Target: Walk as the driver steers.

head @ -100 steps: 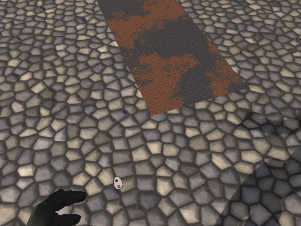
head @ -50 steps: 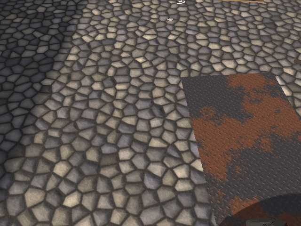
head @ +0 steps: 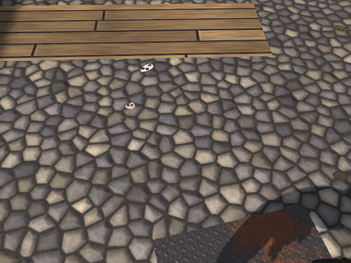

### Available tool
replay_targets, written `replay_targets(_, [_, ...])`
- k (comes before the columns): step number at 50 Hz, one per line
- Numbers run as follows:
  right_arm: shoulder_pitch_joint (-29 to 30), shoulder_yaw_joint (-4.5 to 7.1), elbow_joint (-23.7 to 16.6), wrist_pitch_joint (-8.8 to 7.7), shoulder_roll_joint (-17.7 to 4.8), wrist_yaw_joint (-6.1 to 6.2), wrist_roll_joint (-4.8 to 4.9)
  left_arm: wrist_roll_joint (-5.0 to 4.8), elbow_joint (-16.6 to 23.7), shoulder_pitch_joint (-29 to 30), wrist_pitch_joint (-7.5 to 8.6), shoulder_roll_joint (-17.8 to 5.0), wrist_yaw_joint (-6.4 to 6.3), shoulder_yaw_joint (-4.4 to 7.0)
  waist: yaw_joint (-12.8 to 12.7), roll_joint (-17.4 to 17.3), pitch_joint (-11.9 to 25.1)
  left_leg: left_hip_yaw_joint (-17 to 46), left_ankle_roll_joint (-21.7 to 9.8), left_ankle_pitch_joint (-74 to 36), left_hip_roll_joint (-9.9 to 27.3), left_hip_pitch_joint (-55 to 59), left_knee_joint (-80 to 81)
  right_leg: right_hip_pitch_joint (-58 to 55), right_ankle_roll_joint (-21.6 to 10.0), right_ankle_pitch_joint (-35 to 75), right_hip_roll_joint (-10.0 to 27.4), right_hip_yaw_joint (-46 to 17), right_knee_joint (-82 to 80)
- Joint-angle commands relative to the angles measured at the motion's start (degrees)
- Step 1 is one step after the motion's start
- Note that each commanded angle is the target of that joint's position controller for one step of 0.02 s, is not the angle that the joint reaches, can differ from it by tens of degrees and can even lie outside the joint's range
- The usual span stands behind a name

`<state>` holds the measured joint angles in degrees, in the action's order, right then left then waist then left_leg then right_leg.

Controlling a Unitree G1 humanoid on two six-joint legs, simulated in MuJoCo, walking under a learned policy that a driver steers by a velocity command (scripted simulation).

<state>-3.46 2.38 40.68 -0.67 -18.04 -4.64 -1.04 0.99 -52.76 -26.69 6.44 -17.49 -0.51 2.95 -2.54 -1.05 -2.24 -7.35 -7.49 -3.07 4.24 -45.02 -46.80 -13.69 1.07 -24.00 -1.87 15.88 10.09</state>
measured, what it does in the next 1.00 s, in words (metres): walks ahead: left foot, then right foot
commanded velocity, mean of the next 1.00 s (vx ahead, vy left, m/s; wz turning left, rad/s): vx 1.00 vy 0.00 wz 0.23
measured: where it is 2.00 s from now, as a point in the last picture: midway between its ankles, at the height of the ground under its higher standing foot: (167, 33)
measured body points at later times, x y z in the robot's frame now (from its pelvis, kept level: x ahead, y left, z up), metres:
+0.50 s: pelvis +0.49 +0.05 +0.00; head +0.52 +0.07 +0.45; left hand +0.65 +0.35 -0.04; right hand +0.58 -0.24 -0.11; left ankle +0.25 +0.04 -0.71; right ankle +0.71 +0.00 -0.71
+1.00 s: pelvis +0.90 +0.22 +0.01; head +0.92 +0.23 +0.46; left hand +0.81 +0.49 -0.12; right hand +1.19 +0.07 -0.05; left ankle +0.92 +0.36 -0.72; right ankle +0.76 +0.06 -0.63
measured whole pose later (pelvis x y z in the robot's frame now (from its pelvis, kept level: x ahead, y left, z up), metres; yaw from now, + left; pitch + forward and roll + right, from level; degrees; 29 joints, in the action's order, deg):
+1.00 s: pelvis +0.90 +0.22 +0.01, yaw +12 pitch +3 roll +1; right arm -2.5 -0.7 36.0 -5.0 -14.1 0.6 -3.6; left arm -0.5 -49.5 -26.8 2.8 -16.9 0.8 4.0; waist -5.6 1.5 0.5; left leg -1.2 0.3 13.5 0.8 -23.8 -34.6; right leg 14.4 -5.6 -22.0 -3.2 -5.7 63.3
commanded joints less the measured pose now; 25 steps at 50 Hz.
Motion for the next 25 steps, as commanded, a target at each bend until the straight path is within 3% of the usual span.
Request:
replay_targets(1, [-7.9, 0.21, -0.5, -0.2, -2.7, -0.21, 0.39, 0.22, 6.5, 8.5, 0.17, -10.5, -1.28, 1.84, 9.7, 6.0, 1.2, -4.8, -2.8, 1.6, -7.0, 22.5, 3.3, 11.1, -2.9, 80.7, 14.1, 0.7, 9.0])
replay_targets(2, [-16.5, 1.21, 1.6, -0.08, -4.9, 0.33, 0.52, 0.63, 7.3, 10.4, -1.09, -12.4, -1.61, 2.46, 14.4, 7.3, 5.8, -4.1, -3.9, 5.9, -8.9, 31.0, 2.6, 11.2, -3.2, 86.7, 15.2, 0.1, 20.6])
replay_targets(3, [-27.5, 2.75, 4.8, 0.06, -7.7, 1.17, 0.33, 0.9, 8.4, 12.9, -2.29, -13.2, -1.61, 2.82, 19.6, 6.7, 10.6, -1.6, -5.7, 10.6, -9.8, 42.9, 3.8, 15.4, -4.0, 83.9, 15.9, -1.6, 36.5])
replay_targets(4, [-33.3, 4.44, 7.1, 0.33, -10.5, 2.59, 0.53, 1.12, 8.1, 13.2, -2.8, -11.4, -0.78, 2.57, 20.9, 1.7, 11.7, 3.1, -7.7, 14.1, -9.4, 52.8, 7.9, 23.9, -3.2, 57.5, 11.0, -1.8, 57.9])
replay_targets(5, [-27.1, 5.37, 7.0, 1.07, -14.3, 3.52, 1.21, 2.07, 10.3, 13.2, -1.97, -1.6, 0.39, -0.1, 13.1, -14.5, 4.5, 17.7, -10.3, 6.7, -2.1, 55.0, 8.2, 44.3, -1.2, -1.9, 0.0, -4.3, 81.5])
replay_targets(6, [-23.5, 6.37, 3.5, 1.5, -19.7, 3.5, -0.3, 0.76, 17.4, 8.4, -0.67, -2.1, 0.48, -0.85, 7.5, -17.4, 18.0, 49.3, -22.2, 19.2, 8.0, 69.3, 22.6, 61.1, 0.0, -5.5, -2.6, -17.2, 90.7])
replay_targets(7, [-21.6, 6.26, 1.7, 1.43, -16.6, 4.0, -0.28, 1.59, 17.4, 13.1, 0.85, -5.3, 0.29, -1.07, 9.2, -4.8, 14.9, 57.6, -20.2, 32.2, 10.8, 65.5, 33.6, 65.1, -0.8, -0.6, 1.2, -21.5, 86.1])
replay_targets(8, [-20.3, 5.38, 2.7, 0.98, -12.7, 4.44, -0.19, 1.36, 17.0, 15.4, 1.36, -6.7, 0.28, -0.96, 6.9, 3.2, 6.1, 53.8, -16.9, 31.9, 9.4, 55.1, 35.2, 63.4, -0.9, 3.6, 3.8, -21.7, 79.0])
replay_targets(9, [-19.0, 4.81, 3.5, 0.17, -11.0, 4.56, 0.14, 2.05, 17.0, 16.9, 0.98, -5.8, 0.1, -1.29, 4.2, 6.3, 2.3, 48.3, -15.0, 25.4, 6.9, 46.2, 34.5, 59.5, -0.4, 4.1, 5.8, -21.6, 73.6])
replay_targets(10, [-17.6, 4.36, 3.0, -0.86, -10.2, 4.85, 0.33, 2.89, 16.9, 16.2, -0.22, -5.2, 0.04, -1.62, 2.2, 7.1, 0.6, 42.8, -14.1, 19.2, 4.5, 39.2, 34.1, 55.3, 0.5, 3.9, 7.1, -21.7, 69.9])
replay_targets(12, [-16.8, 3.47, 3.1, -2.45, -8.4, 4.71, 0.79, 3.34, 17.0, 16.3, -2.83, -4.1, 0.26, -2.09, 0.0, 6.7, -1.3, 35.5, -13.4, 13.9, 0.4, 28.8, 35.4, 49.8, 2.5, 2.5, 9.2, -20.5, 61.8])
replay_targets(15, [-17.6, 3.75, 2.7, -3.62, -8.8, 4.39, 0.91, 2.55, 21.6, 26.4, -3.34, -1.9, 1.21, -3.2, 2.6, 4.7, -4.2, 29.3, -11.6, 7.3, -4.4, 22.6, 37.9, 46.6, 3.5, 13.4, 9.0, -16.9, 44.9])
replay_targets(17, [-19.2, 4.26, 2.9, -3.61, -9.2, 3.95, 1.26, 1.45, 23.1, 30.7, -3.12, -0.5, 1.68, -3.8, 5.3, 2.3, -3.1, 27.7, -8.7, 0.2, -6.3, 25.0, 36.8, 43.6, 2.8, 24.8, 6.7, -15.6, 34.2])
replay_targets(19, [-21.5, 4.69, 3.5, -3.54, -9.8, 3.61, 1.52, 0.79, 23.9, 32.7, -2.9, -0.9, 1.65, -3.75, 7.8, 0.1, -1.0, 28.8, -7.1, -7.6, -5.3, 30.8, 35.1, 41.9, 2.0, 29.7, 4.5, -15.1, 28.2])
replay_targets(21, [-21.6, 4.99, 3.6, -3.43, -10.2, 3.94, 1.36, 0.52, 24.9, 33.8, -2.59, -2.2, 1.4, -3.4, 8.1, -1.2, -0.2, 30.3, -5.7, -11.9, -3.9, 35.6, 32.5, 39.6, 1.1, 29.5, 3.4, -16.3, 22.8])
replay_targets(23, [-21.7, 4.83, 4.5, -3.85, -10.6, 4.58, 1.16, 0.99, 22.5, 27.5, -2.21, -4.4, 0.91, -2.28, 5.8, -1.4, 4.0, 28.6, -3.6, -26.6, -2.4, 42.4, 27.1, 32.2, -1.0, 27.8, 1.2, -14.6, 19.4])
replay_targets(24, [-21.6, 4.86, 5.0, -4.07, -11.9, 4.6, 0.38, 0.87, 20.2, 20.2, -1.95, -6.7, 0.35, -1.01, 2.3, -2.2, 8.3, 27.7, -2.6, -35.3, -1.4, 46.0, 19.4, 26.5, -2.5, 22.8, -0.3, -14.0, 20.4])
replay_targets(25, [-18.9, 4.97, 4.8, -4.08, -12.9, 4.51, -0.54, 0.38, 17.1, 9.1, -1.96, -8.7, -0.53, 0.26, -4.6, -2.4, 12.5, 24.8, -1.5, -37.1, -2.3, 44.9, 6.8, 17.5, -3.7, 18.5, 0.2, -12.8, 19.6])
